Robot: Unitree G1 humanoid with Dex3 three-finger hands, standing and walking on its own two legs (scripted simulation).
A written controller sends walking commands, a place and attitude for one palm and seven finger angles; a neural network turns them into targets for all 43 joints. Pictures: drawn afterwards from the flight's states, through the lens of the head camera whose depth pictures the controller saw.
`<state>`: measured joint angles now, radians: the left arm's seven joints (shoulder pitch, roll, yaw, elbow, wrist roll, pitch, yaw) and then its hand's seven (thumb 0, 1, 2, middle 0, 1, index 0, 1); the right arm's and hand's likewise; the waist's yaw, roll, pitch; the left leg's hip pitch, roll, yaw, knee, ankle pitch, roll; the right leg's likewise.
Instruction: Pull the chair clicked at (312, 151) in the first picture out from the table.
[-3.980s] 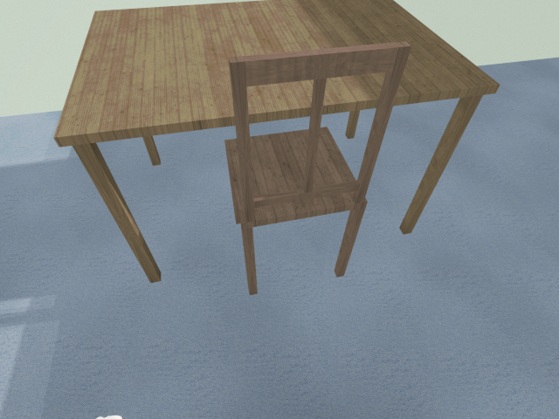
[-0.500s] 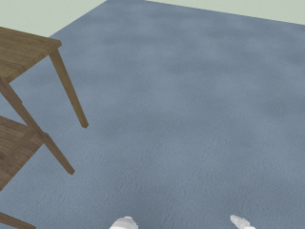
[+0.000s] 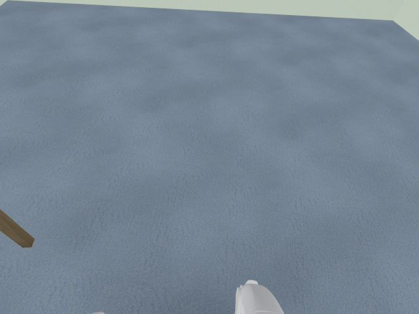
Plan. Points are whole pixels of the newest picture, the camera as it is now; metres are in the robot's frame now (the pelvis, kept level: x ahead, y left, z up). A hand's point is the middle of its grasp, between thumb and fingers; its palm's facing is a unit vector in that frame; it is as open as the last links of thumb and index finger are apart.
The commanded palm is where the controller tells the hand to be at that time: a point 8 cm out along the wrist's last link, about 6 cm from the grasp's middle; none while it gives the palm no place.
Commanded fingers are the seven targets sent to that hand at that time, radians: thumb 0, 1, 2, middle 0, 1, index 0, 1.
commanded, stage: walk to a spot facing it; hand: left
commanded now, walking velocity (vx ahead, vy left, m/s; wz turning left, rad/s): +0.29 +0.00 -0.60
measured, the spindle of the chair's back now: out of the picture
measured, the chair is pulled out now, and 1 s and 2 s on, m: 0.00 0.00 0.00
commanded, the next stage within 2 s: turn to face it in 0.54 s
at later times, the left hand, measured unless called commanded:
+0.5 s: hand (156, 245) +0.30 +0.14 -0.16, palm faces -0.24 -0.93 -0.27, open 7.3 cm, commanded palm none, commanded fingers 0.00 0.90 0.90 -0.20 -0.30 -0.20 -0.30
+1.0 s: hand (156, 209) +0.42 +0.16 -0.19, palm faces -0.25 -0.96 -0.14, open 7.4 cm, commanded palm none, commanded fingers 0.00 0.90 0.90 -0.20 -0.30 -0.20 -0.30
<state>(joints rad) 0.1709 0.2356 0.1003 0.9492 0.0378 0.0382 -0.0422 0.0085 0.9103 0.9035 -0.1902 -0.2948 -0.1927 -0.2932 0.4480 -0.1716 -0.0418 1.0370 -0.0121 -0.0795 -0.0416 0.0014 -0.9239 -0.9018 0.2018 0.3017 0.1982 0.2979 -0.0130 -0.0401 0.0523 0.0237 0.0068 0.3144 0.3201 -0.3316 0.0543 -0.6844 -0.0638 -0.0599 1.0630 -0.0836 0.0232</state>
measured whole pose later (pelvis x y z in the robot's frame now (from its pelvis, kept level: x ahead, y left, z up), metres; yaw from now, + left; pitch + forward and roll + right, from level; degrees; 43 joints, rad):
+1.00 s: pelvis +0.34 +0.01 +0.00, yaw -20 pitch -2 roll -2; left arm 0.28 0.16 0.05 1.03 0.02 0.01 0.04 0.01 0.91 0.90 -0.20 -0.30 -0.20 -0.29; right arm 0.17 -0.13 -0.02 0.96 0.00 -0.01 -0.03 -0.01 -0.93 -0.90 0.21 0.30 0.20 0.30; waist 0.04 -0.04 0.07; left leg -0.26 -0.06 0.04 0.48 -0.18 0.11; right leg -0.39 -0.01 0.02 1.08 -0.43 0.08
